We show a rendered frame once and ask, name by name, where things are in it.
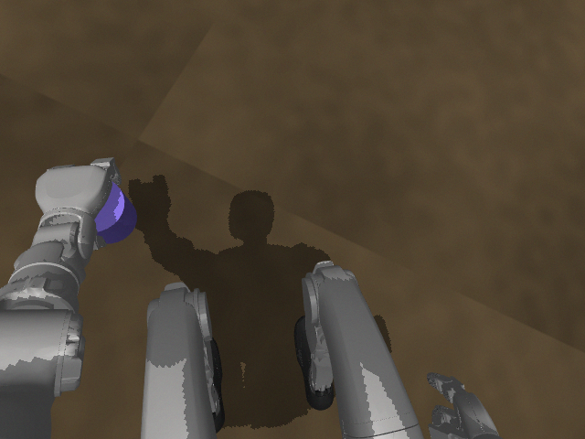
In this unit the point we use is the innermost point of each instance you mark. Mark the left robot hand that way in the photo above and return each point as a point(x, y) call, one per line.
point(84, 188)

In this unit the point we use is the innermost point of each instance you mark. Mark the right robot foot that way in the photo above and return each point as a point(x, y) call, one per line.
point(319, 400)

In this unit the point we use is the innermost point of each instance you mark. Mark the right robot hand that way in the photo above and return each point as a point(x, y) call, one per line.
point(469, 417)

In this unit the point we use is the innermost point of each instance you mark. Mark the left robot arm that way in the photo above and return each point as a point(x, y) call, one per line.
point(41, 342)

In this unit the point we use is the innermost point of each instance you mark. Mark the can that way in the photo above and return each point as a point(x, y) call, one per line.
point(117, 218)

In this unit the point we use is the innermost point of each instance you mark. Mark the left robot foot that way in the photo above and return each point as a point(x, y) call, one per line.
point(218, 415)

